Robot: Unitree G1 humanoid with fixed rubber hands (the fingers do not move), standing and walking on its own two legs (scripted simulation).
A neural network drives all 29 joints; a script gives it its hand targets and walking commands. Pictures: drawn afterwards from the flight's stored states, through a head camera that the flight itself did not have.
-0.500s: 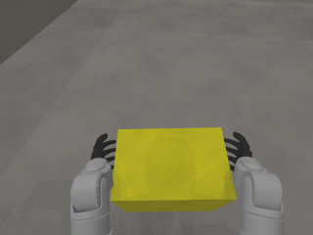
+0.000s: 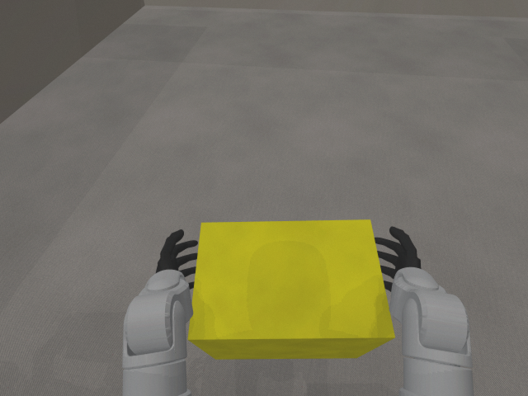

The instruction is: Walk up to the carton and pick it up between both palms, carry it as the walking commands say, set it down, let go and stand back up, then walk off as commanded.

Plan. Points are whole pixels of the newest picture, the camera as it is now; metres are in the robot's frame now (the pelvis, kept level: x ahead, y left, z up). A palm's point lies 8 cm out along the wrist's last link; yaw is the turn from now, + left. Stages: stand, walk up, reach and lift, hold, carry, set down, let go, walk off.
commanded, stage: carry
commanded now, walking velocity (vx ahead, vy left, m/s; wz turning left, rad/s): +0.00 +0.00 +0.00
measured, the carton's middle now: (285, 296) +0.30 +0.00 -0.03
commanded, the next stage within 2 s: none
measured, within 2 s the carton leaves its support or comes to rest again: neither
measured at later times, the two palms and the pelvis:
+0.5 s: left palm (191, 233) +0.35 +0.15 +0.07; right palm (406, 234) +0.35 -0.18 +0.07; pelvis +0.07 -0.01 +0.01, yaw +0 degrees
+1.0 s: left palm (203, 222) +0.39 +0.14 +0.05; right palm (403, 221) +0.39 -0.20 +0.05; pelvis +0.11 -0.02 +0.02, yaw +0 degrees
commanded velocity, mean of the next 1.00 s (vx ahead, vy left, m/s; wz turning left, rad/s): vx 0.00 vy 0.00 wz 0.00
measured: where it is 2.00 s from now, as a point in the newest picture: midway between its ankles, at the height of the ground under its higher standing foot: outside the picture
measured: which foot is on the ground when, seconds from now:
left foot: down 0.00-0.32, up 0.34-0.44, down 0.46-1.00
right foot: down 0.00-0.46, up 0.48-0.56, down 0.58-1.00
